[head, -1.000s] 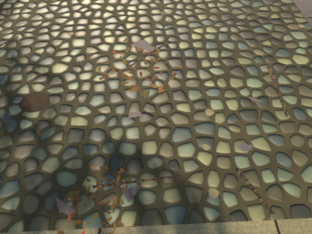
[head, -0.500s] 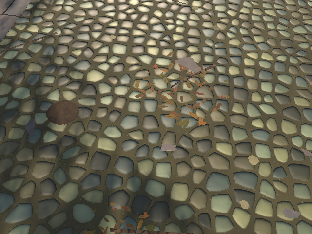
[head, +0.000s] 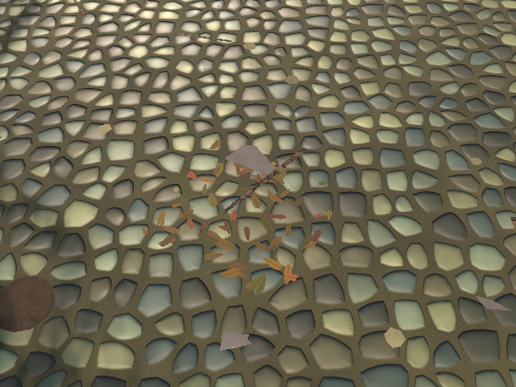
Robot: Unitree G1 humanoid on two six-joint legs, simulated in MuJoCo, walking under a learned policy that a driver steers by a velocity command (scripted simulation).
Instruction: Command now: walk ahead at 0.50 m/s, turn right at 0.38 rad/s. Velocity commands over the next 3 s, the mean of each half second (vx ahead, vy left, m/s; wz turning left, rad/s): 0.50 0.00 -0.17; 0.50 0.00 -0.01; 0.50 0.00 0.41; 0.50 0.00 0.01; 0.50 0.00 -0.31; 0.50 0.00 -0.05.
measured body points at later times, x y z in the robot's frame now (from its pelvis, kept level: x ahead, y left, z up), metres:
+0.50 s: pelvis +0.28 +0.06 +0.00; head +0.31 +0.07 +0.45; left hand +0.43 +0.32 -0.11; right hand +0.34 -0.22 -0.10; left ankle +0.30 +0.14 -0.74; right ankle +0.28 -0.09 -0.67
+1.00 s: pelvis +0.54 -0.02 +0.00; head +0.57 -0.04 +0.45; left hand +0.67 +0.24 -0.10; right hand +0.63 -0.31 -0.12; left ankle +0.54 +0.13 -0.66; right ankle +0.56 -0.11 -0.74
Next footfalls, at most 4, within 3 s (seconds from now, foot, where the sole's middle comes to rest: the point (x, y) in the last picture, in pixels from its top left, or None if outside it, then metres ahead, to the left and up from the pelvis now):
0.28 left None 0.34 0.14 -0.78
0.82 right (326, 333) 0.60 -0.12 -0.78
1.36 left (237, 241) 0.89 0.13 -0.78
1.88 right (284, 159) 1.23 -0.01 -0.78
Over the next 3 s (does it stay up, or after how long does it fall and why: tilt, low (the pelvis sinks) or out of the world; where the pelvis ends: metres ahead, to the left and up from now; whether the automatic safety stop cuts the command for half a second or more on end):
stays up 1.66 0.05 -0.01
